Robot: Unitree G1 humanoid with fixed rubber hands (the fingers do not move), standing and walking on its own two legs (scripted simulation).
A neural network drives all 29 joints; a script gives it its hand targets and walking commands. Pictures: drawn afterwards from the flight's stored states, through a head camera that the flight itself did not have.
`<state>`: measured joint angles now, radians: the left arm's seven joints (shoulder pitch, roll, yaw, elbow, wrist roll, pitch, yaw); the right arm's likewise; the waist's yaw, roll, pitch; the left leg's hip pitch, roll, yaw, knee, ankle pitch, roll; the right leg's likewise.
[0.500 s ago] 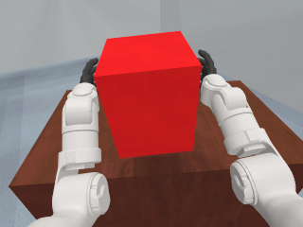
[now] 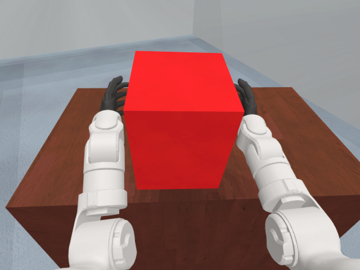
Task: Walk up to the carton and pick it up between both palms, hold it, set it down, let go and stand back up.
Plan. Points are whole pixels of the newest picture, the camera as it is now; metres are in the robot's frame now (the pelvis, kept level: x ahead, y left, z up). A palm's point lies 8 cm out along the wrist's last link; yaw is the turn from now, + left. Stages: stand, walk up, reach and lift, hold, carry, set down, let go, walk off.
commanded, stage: set down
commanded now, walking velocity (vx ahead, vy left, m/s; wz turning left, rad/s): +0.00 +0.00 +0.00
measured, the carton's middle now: (178, 122) +0.41 +0.00 +0.15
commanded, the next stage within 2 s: none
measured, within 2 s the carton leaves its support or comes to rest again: neither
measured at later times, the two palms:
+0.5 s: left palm (123, 120) +0.40 +0.13 +0.18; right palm (250, 121) +0.38 -0.17 +0.17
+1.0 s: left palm (130, 125) +0.42 +0.11 +0.15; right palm (251, 127) +0.39 -0.18 +0.15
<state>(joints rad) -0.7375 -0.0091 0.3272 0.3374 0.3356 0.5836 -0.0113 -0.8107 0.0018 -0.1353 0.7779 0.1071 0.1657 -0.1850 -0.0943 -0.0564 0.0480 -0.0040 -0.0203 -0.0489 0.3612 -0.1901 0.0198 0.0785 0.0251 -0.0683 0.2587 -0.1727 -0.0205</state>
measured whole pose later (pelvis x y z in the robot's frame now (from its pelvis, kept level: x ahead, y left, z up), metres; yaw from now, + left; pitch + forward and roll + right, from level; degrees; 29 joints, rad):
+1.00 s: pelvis +0.01 +0.00 +0.00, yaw -2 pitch -4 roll +0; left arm -0.79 -0.03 0.37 0.73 0.30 0.31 0.05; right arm -0.82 0.02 -0.36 0.98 -0.11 0.00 -0.12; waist -0.06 -0.03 0.00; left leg -0.06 -0.01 0.00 0.32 -0.18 0.02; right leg -0.02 0.02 -0.05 0.27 -0.17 -0.02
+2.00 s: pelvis +0.02 +0.00 +0.00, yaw -4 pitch +2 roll +0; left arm -0.77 -0.06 0.46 0.85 0.34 0.13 0.04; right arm -0.76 0.09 -0.56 0.93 -0.33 -0.09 -0.06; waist -0.03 -0.03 -0.03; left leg -0.17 0.00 0.05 0.31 -0.18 0.01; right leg -0.14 0.02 -0.05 0.28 -0.17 -0.03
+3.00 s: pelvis +0.02 +0.00 +0.00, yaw -5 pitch +2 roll +0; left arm -0.75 -0.14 0.56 0.77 0.45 0.04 -0.01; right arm -0.70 0.16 -0.66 0.80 -0.44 -0.15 0.00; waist -0.02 -0.03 0.03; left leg -0.16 0.00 0.08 0.28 -0.16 0.02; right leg -0.15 0.01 -0.05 0.28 -0.16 -0.02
